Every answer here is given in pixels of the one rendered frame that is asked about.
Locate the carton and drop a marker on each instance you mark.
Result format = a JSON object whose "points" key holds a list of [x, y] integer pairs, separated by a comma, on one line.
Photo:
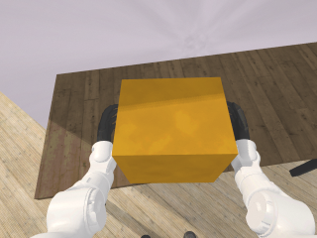
{"points": [[173, 130]]}

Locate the robot left upper arm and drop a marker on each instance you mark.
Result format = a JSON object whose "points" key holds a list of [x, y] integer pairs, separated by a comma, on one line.
{"points": [[77, 213]]}

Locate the right robot hand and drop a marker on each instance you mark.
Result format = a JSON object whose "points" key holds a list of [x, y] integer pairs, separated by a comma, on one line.
{"points": [[239, 122]]}

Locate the right robot forearm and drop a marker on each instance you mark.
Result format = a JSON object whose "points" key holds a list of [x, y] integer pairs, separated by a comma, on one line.
{"points": [[248, 175]]}

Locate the left robot forearm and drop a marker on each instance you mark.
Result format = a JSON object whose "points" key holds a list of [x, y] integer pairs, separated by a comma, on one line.
{"points": [[100, 174]]}

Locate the left robot hand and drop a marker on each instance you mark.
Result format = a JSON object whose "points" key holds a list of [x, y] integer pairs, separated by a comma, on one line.
{"points": [[106, 126]]}

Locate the robot right upper arm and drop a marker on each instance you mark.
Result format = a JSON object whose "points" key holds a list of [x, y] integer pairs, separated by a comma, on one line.
{"points": [[272, 215]]}

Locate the table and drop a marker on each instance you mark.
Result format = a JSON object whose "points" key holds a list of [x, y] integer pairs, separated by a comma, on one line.
{"points": [[275, 87]]}

